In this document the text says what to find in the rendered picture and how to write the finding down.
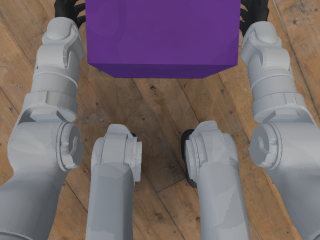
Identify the robot left shin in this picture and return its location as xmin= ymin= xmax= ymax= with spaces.
xmin=90 ymin=124 xmax=134 ymax=174

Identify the robot right shin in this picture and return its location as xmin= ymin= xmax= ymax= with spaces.
xmin=191 ymin=121 xmax=239 ymax=182

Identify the robot left upper arm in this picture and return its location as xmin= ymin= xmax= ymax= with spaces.
xmin=0 ymin=120 xmax=84 ymax=240

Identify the robot right upper arm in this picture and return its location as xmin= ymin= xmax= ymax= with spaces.
xmin=248 ymin=121 xmax=320 ymax=240

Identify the robot right hand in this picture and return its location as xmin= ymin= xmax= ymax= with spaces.
xmin=239 ymin=0 xmax=270 ymax=37

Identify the robot shin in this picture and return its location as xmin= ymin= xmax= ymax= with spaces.
xmin=90 ymin=124 xmax=134 ymax=174
xmin=191 ymin=121 xmax=239 ymax=182

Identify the carton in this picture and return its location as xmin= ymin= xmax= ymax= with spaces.
xmin=85 ymin=0 xmax=241 ymax=79

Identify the robot left forearm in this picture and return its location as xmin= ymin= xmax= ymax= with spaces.
xmin=7 ymin=17 xmax=85 ymax=168

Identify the robot left hand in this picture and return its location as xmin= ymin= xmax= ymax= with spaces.
xmin=54 ymin=0 xmax=86 ymax=29

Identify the robot right forearm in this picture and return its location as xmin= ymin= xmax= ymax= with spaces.
xmin=240 ymin=21 xmax=320 ymax=130

